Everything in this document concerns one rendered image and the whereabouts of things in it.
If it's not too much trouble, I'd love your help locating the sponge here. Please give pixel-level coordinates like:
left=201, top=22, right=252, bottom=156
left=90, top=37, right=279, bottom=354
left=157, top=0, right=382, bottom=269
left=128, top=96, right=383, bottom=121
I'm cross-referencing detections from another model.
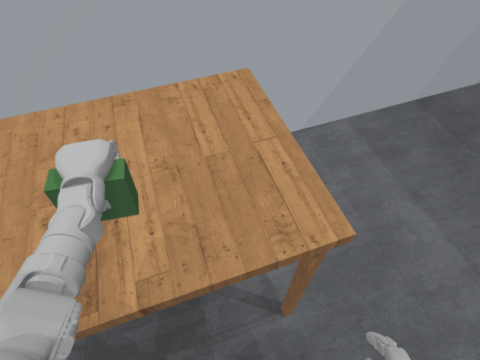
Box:
left=43, top=158, right=139, bottom=221

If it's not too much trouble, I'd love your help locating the robot right hand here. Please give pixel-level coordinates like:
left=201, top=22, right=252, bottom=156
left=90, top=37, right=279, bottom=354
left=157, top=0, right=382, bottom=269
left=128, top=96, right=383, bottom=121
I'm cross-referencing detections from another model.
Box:
left=365, top=331, right=411, bottom=360

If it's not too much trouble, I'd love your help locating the left robot upper arm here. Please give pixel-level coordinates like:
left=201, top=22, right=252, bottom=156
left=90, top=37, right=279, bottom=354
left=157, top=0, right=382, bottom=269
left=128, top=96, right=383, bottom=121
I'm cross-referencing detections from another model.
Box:
left=0, top=287, right=83, bottom=360

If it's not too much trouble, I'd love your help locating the left robot forearm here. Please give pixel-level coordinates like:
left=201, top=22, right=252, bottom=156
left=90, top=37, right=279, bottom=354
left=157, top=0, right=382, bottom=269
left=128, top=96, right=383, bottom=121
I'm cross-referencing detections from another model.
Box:
left=0, top=172, right=105, bottom=316

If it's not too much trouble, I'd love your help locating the robot left hand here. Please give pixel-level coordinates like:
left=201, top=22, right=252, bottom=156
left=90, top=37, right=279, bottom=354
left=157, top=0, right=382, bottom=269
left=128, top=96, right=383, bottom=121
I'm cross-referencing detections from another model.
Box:
left=55, top=139, right=121, bottom=212

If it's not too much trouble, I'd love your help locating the table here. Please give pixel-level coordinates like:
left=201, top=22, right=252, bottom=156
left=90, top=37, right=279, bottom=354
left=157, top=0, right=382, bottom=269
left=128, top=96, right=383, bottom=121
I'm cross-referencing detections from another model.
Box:
left=0, top=68, right=356, bottom=341

